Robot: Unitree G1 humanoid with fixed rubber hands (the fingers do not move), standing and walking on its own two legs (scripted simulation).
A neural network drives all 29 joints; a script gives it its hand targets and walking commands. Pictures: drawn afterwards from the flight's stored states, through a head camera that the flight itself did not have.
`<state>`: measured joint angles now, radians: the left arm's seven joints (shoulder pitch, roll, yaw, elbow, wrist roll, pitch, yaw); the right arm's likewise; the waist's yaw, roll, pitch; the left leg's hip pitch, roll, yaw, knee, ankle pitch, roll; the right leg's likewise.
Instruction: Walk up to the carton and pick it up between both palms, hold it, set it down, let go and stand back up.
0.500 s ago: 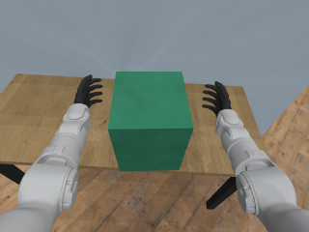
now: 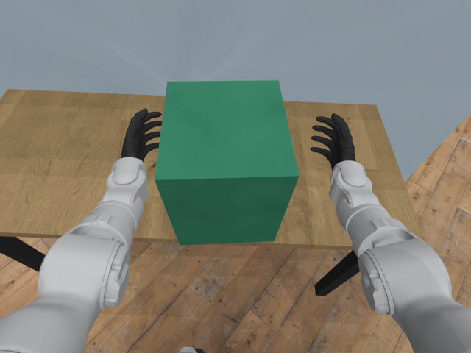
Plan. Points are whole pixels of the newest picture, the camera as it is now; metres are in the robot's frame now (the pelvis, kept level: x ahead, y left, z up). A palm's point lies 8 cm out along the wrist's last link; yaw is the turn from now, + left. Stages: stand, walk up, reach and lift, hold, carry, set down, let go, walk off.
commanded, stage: reach and lift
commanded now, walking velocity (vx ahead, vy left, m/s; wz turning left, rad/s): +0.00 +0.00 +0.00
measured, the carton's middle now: (225, 168) +0.44 +0.03 +0.01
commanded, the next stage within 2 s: none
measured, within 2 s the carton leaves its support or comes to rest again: neither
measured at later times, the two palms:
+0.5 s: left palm (143, 153) +0.43 +0.18 +0.07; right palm (309, 162) +0.42 -0.12 +0.07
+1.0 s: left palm (142, 163) +0.40 +0.17 +0.07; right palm (313, 171) +0.40 -0.12 +0.07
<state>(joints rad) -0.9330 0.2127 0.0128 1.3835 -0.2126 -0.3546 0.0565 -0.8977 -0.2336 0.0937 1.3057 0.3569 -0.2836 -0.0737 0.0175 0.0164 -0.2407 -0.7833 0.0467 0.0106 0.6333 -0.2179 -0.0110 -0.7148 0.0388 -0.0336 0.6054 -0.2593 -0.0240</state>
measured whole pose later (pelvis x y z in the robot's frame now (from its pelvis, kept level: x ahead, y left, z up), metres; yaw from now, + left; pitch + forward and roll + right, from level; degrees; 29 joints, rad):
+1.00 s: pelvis +0.02 +0.01 +0.03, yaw +0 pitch +7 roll -1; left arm -0.72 -0.08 0.53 0.95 0.45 -0.19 0.05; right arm -0.68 0.12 -0.67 0.99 -0.52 -0.31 -0.03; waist 0.04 -0.02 -0.01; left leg -0.33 0.03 0.05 0.37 -0.15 0.00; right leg -0.26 0.02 -0.02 0.31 -0.17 -0.01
